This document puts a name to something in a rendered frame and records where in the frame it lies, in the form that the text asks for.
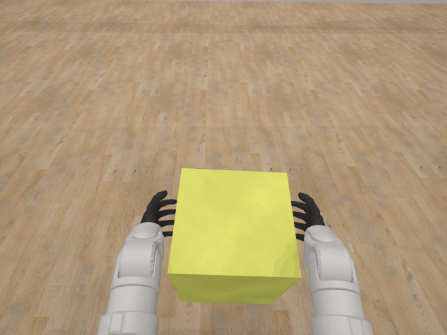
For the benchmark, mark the robot left hand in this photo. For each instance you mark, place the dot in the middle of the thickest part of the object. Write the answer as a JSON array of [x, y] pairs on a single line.
[[153, 214]]

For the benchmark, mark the robot right forearm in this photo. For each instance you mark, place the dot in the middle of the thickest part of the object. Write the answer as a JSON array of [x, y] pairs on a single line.
[[333, 284]]

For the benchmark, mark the robot right hand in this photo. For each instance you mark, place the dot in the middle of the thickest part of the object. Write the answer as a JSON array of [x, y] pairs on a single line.
[[312, 216]]

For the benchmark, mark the robot left forearm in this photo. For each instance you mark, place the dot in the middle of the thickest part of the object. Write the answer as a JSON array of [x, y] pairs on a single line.
[[135, 284]]

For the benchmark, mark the carton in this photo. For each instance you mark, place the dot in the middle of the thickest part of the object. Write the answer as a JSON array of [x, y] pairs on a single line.
[[233, 237]]

